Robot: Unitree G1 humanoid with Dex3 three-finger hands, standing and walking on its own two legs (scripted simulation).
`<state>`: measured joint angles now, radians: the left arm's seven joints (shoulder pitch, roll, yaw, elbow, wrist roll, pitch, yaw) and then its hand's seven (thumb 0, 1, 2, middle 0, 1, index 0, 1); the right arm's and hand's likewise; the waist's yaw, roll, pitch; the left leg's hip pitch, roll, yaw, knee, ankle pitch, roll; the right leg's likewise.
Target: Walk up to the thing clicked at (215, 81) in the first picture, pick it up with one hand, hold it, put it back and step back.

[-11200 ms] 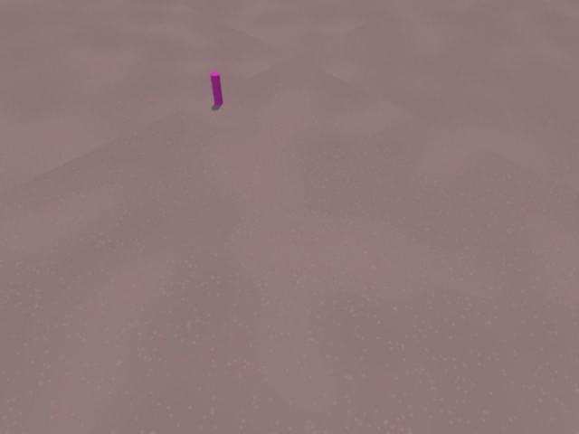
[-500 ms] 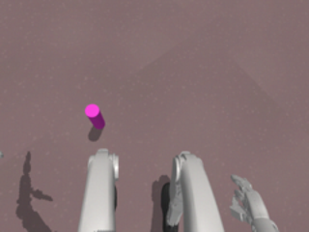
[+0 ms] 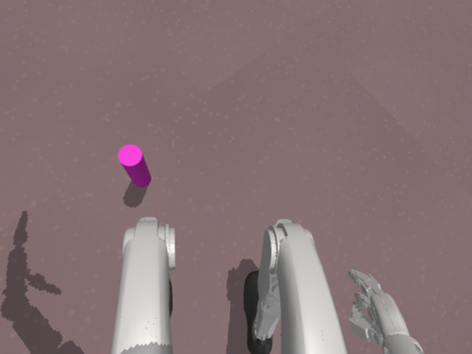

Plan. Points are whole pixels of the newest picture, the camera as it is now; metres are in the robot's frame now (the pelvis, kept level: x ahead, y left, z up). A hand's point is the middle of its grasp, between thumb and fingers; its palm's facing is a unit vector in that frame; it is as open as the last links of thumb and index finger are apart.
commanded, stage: go down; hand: left
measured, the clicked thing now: (136, 168) +0.47 +0.22 -0.33
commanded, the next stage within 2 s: approach in 0.42 s
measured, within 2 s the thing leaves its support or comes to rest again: neither
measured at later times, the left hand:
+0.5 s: hand out of the picture +0.39 +0.40 -0.02, palm faces +0.14 -0.99 -0.08, open 17.7 cm
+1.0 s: hand (54, 166) +0.42 +0.34 -0.18, palm faces +0.09 -1.00 +0.02, open 17.7 cm
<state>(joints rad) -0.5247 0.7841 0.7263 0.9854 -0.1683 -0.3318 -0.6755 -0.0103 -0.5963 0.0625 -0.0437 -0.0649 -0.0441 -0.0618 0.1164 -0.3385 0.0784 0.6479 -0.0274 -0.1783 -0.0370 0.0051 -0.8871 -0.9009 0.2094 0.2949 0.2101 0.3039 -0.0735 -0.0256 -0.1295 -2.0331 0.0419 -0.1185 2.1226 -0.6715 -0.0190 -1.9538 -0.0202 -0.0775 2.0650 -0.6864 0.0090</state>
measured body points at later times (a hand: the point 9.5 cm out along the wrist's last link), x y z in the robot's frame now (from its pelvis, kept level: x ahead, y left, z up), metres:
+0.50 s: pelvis +0.00 +0.00 -0.02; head +0.20 +0.07 +0.37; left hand +0.38 +0.45 -0.01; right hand +0.15 -0.28 -0.12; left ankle +0.08 +0.13 -0.39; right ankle +0.09 -0.13 -0.39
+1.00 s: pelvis -0.01 +0.00 -0.10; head +0.23 +0.10 +0.27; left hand +0.41 +0.39 -0.18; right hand +0.14 -0.27 -0.17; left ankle +0.08 +0.13 -0.39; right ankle +0.09 -0.13 -0.39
